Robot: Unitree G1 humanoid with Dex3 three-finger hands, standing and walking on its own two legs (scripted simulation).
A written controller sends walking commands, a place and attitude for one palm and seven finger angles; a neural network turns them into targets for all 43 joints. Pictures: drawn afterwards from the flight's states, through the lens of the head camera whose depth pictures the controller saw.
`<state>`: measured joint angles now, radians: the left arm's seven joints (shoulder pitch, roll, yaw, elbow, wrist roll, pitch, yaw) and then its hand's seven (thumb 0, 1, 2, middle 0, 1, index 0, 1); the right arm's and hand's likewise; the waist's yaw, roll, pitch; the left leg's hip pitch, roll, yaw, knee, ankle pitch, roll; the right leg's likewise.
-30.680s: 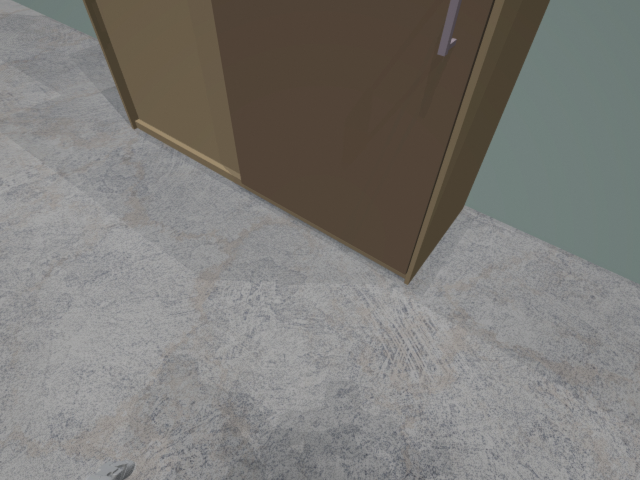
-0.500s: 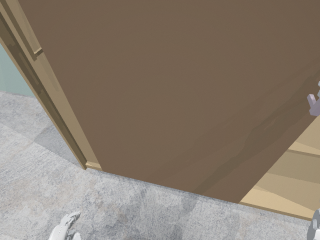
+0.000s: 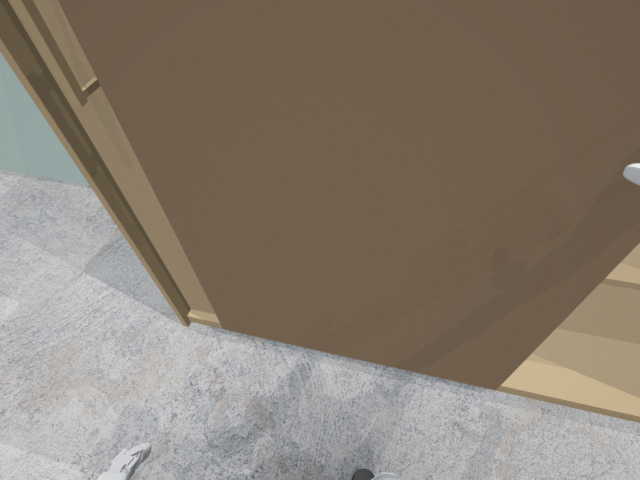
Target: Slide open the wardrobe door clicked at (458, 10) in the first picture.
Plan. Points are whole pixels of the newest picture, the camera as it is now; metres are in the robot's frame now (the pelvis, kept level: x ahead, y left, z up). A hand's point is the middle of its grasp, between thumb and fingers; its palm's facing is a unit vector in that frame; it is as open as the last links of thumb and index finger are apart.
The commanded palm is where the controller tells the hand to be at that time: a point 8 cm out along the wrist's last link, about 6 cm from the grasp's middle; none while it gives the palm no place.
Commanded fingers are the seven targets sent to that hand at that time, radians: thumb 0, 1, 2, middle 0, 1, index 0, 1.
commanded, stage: loosen the grip on the handle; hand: right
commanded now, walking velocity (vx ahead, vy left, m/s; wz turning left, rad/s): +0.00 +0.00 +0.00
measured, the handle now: out of the picture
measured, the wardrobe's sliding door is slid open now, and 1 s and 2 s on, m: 0.70 0.70 0.70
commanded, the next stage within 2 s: slip the hand off the handle in 0.22 s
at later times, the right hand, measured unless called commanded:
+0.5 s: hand out of the picture +0.43 -0.38 +0.21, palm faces +0.54 +0.83 -0.16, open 14.2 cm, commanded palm +0.38 -0.42 +0.21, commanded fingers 0.00 0.55 -0.20 0.25 1.15 0.25 1.15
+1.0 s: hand out of the picture +0.41 -0.44 +0.22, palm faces +0.54 +0.82 -0.20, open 14.7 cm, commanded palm +0.35 -0.46 +0.21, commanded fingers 0.00 0.55 -0.20 0.25 1.15 0.25 1.15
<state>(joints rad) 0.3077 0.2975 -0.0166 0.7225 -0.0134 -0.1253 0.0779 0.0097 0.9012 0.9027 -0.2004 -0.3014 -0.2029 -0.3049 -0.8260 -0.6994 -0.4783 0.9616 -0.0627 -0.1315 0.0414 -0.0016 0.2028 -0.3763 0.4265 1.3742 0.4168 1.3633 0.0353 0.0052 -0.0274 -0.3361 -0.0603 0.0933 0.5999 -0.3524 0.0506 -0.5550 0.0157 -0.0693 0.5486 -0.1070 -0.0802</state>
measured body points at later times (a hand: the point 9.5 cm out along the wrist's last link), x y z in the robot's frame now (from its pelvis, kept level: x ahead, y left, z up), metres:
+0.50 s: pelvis +0.04 +0.01 +0.00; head +0.07 +0.00 +0.45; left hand +0.13 +0.28 -0.10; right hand +0.40 -0.42 +0.22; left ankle -0.03 +0.09 -0.72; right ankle +0.12 -0.06 -0.72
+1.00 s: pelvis +0.03 -0.01 +0.00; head +0.08 -0.03 +0.45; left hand +0.11 +0.27 -0.10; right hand +0.38 -0.48 +0.23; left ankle -0.03 +0.09 -0.72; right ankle +0.12 -0.06 -0.72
